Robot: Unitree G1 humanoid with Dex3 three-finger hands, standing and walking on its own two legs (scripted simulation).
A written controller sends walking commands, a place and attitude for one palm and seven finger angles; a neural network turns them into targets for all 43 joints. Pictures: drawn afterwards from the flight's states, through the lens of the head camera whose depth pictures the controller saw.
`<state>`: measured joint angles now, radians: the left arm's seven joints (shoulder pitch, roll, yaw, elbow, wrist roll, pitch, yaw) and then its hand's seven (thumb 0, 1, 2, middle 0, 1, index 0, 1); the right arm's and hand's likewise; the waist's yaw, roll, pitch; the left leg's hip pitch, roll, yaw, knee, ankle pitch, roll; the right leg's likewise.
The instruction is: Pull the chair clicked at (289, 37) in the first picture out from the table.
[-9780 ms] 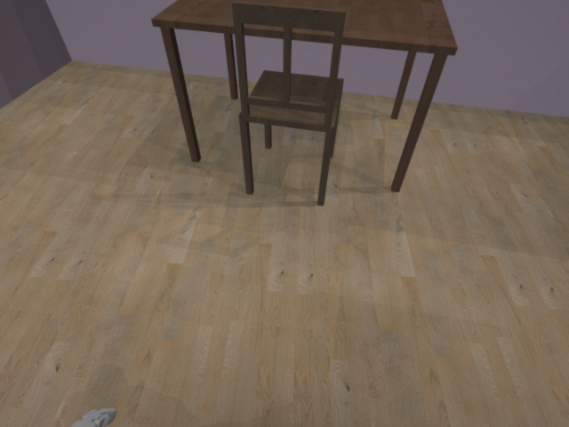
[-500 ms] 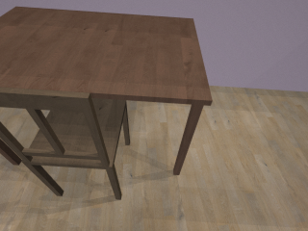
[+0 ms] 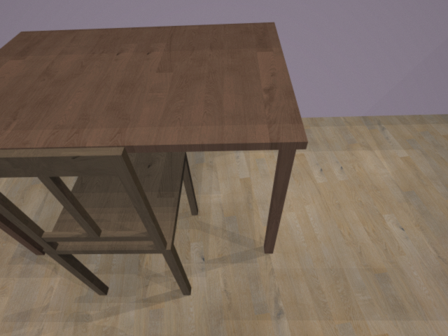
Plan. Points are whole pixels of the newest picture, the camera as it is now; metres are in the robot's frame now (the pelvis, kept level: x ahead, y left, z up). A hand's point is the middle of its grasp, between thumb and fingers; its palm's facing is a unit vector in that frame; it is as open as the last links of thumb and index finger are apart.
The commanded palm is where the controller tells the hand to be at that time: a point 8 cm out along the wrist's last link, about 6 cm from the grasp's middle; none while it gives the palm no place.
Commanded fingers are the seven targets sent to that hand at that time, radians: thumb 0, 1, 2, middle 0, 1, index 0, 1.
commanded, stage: look again from close up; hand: left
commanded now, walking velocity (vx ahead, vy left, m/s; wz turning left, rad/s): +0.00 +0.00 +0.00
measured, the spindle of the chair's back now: (74, 208) +0.41 +0.41 -0.09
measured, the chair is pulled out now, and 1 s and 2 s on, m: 0.00 0.00 0.00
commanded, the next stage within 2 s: raise the hand toward the chair's back in 0.76 s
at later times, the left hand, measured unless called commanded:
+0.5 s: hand out of the picture +0.03 +0.16 -0.17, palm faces +0.03 -0.97 -0.22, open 7.3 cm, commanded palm none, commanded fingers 0.00 0.90 0.90 -0.20 -0.30 -0.20 -0.30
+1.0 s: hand (138, 335) +0.14 +0.17 -0.08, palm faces +0.26 -0.95 -0.18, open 7.4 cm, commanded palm +0.11 +0.21 -0.07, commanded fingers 0.00 0.71 0.82 -0.18 -0.27 -0.18 -0.27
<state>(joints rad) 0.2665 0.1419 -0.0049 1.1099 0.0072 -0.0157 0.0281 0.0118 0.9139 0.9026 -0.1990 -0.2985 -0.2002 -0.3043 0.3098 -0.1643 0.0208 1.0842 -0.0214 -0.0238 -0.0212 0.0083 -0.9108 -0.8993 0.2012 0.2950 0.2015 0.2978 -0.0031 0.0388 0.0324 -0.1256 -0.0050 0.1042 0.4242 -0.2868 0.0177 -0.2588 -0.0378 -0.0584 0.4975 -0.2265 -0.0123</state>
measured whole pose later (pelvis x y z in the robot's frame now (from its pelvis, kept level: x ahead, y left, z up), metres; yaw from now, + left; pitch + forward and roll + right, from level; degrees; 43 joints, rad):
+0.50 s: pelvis +0.01 -0.02 +0.00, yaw +0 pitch -1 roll +1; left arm 0.24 0.16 0.00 1.12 0.01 -0.02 0.03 0.01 0.92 0.90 -0.20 -0.30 -0.20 -0.30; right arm 0.28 -0.16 0.02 1.13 -0.02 -0.02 -0.03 0.01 -0.91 -0.90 0.20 0.29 0.20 0.30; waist 0.00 0.02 0.04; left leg -0.10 0.03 0.08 0.41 -0.29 -0.02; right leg -0.22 0.00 -0.08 0.47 -0.23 -0.04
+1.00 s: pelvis +0.00 -0.02 +0.00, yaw +2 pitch +0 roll +1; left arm 0.41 0.16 0.02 0.37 -0.15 -0.07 0.09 0.03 0.90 0.89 -0.20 -0.29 -0.20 -0.30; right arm 0.33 -0.22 0.01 0.93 0.03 -0.21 -0.07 0.02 -0.92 -0.90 0.20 0.30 0.20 0.30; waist 0.00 0.05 0.00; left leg -0.18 0.03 0.06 0.49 -0.31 -0.01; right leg -0.28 -0.02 -0.10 0.53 -0.25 -0.04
